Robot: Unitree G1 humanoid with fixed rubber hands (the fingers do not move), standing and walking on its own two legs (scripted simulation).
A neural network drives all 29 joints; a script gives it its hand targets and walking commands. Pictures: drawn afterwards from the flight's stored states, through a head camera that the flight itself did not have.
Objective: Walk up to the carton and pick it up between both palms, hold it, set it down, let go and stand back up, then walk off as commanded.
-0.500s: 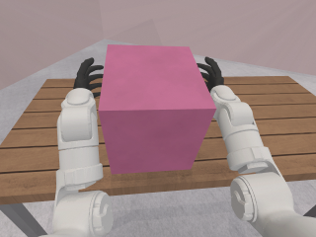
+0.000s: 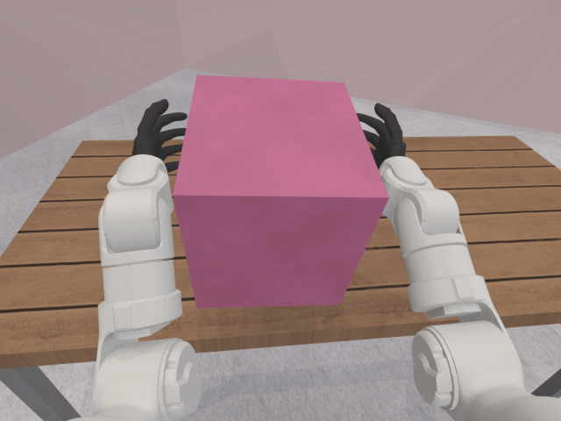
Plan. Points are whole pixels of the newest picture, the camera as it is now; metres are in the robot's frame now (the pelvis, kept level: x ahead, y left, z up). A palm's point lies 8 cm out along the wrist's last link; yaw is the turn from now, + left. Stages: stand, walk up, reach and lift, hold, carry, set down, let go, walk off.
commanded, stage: hold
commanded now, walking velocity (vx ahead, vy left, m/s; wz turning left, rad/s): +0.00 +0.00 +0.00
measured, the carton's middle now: (271, 194) +0.38 +0.02 +0.18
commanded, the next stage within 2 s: none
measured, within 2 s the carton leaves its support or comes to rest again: neither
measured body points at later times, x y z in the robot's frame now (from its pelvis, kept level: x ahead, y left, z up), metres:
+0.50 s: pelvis -0.02 +0.00 +0.00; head -0.08 +0.02 +0.44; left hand +0.35 +0.17 +0.25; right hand +0.38 -0.13 +0.24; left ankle +0.03 +0.10 -0.75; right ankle +0.03 -0.11 -0.75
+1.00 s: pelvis +0.01 +0.00 +0.00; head -0.05 +0.02 +0.45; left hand +0.38 +0.17 +0.25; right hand +0.40 -0.13 +0.24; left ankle +0.03 +0.10 -0.75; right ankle +0.03 -0.11 -0.75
